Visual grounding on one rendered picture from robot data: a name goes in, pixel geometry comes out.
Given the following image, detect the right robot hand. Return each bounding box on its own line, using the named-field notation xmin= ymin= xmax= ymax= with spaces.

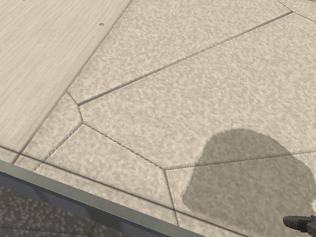
xmin=283 ymin=215 xmax=316 ymax=237

